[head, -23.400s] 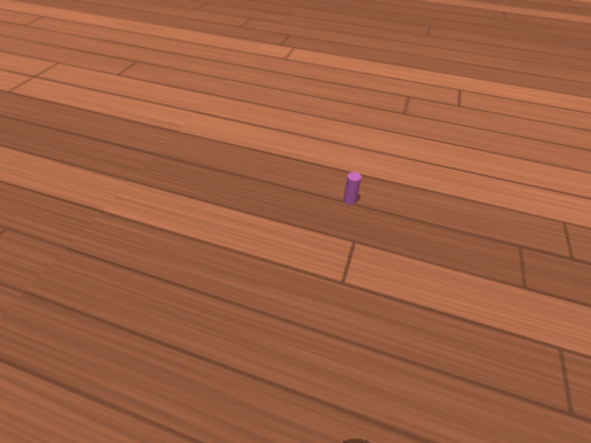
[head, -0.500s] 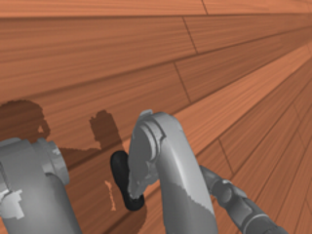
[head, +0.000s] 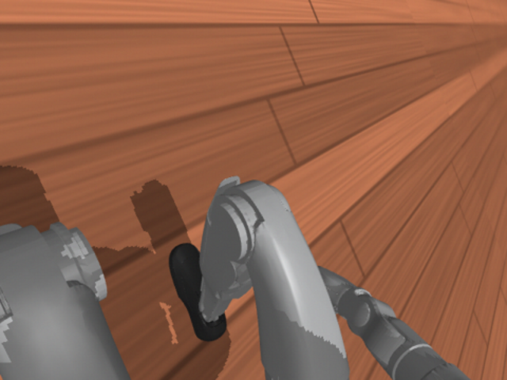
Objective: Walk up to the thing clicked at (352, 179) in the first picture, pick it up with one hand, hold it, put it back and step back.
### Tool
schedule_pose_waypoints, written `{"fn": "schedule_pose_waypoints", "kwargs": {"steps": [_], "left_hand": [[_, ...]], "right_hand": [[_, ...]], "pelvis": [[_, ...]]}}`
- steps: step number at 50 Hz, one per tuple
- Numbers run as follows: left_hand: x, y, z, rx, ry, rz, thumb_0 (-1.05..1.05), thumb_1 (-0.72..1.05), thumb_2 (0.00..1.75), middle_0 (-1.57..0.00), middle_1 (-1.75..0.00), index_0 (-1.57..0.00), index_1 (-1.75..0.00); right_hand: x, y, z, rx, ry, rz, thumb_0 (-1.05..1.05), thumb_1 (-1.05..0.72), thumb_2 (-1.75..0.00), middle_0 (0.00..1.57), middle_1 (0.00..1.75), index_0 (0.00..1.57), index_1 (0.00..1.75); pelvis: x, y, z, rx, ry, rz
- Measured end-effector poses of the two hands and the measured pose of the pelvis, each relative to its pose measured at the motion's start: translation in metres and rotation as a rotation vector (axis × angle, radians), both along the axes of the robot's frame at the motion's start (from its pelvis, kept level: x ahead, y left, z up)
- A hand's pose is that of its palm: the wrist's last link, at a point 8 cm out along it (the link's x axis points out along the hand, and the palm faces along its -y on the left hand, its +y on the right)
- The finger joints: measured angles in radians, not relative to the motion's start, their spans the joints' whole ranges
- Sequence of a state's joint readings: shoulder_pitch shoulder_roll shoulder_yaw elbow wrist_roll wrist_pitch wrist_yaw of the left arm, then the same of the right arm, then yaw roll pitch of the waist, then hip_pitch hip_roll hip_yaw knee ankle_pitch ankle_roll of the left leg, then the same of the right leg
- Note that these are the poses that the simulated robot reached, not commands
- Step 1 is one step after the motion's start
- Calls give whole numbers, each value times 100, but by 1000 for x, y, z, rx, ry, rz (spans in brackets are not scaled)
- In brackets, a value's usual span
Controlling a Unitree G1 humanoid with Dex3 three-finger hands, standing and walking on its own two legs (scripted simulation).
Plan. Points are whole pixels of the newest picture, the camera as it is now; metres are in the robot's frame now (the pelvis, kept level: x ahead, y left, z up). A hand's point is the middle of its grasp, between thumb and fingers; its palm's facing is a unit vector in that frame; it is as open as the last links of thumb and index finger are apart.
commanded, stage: open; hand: left
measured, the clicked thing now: out of the picture +0.42 +0.32 -0.20
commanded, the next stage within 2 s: withdraw in 0.54 s
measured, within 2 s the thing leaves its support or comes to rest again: neither
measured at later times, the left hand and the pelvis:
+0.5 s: hand out of the picture +0.43 +0.31 -0.18, palm faces +0.50 -0.87 +0.02, open 12.0 cm; pelvis +0.00 +0.00 +0.00, yaw +0 degrees
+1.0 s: hand out of the picture +0.41 +0.37 -0.13, palm faces +0.53 -0.85 -0.01, open 17.1 cm; pelvis +0.00 +0.00 +0.01, yaw +1 degrees
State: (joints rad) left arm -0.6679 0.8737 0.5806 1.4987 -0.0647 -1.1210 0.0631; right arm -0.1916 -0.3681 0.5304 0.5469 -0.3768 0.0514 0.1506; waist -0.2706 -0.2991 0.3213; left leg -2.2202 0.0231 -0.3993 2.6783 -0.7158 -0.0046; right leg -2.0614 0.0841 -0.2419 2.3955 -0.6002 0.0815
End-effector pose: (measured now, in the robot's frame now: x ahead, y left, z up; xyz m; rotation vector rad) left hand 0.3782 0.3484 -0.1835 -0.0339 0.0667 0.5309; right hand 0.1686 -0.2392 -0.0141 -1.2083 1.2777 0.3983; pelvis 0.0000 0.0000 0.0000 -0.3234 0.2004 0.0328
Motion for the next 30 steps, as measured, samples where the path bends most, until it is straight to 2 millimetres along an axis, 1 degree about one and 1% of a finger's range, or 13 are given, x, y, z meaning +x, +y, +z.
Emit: {"fn": "schedule_pose_waypoints", "kwargs": {"steps": [7, 12, 16, 21, 30], "left_hand": [[0, 2, 1, 2, -2, 4, -2, -21, 84, -84, -89, -85, -89], [1, 1, 0, 4, 1, -6, -2, -19, 77, -85, -86, -86, -85], [2, 1, 0, 3, -6, -7, -2, -16, 69, -83, -79, -85, -79], [2, 0, 0, -1, -11, -7, -1, -18, 55, -73, -65, -74, -65], [2, 1, 0, 0, -8, -5, -1, -33, 31, -53, -40, -52, -41]], "right_hand": [[-2, 1, 2, -5, 3, 6, 0, -92, -90, 21, 30, 21, 30], [-2, 2, 3, -6, 4, 7, 0, -91, -90, 21, 30, 21, 30], [-2, 3, 4, -7, 5, 7, 0, -91, -90, 21, 30, 21, 30], [-2, 5, 5, -8, 7, 11, 0, -91, -90, 21, 30, 21, 30], [2, 6, 5, -8, 2, 20, 0, -91, -90, 21, 30, 21, 30]], "pelvis": [[-1, 1, 1, -5, -4, -1], [-1, 2, 1, -9, -3, -3], [-1, 2, 1, -11, -3, -3], [0, 3, 2, -13, -3, -4], [-1, 2, 2, -14, -3, -4]]}}
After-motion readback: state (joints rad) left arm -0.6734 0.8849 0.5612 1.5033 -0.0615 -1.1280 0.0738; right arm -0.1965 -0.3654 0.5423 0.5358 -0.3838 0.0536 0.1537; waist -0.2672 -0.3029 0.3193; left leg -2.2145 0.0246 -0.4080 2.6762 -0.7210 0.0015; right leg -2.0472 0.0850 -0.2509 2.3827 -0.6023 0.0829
